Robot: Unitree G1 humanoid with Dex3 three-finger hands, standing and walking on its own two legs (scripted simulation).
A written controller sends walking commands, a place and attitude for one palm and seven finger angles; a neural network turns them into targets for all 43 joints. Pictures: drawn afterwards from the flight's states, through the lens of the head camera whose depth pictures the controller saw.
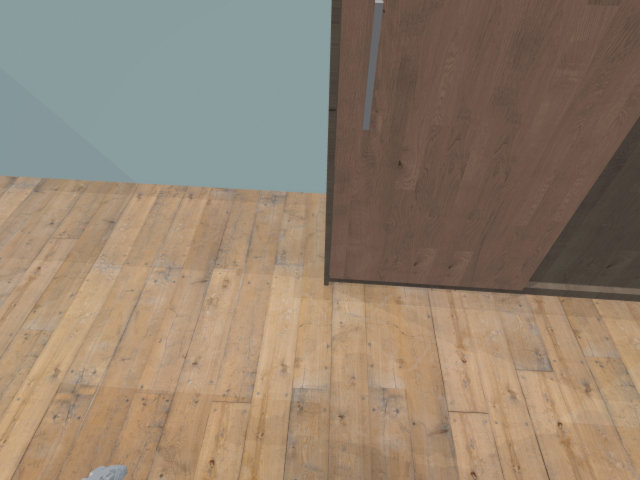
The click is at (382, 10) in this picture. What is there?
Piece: wardrobe's sliding door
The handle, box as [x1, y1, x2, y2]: [362, 0, 382, 129]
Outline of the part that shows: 382,0 375,0 362,129 368,129 382,11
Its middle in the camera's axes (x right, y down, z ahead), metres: +0.11 -0.38 +0.86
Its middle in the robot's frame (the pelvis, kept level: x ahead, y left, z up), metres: +0.92 -0.06 +0.11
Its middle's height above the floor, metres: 0.88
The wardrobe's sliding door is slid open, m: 0.00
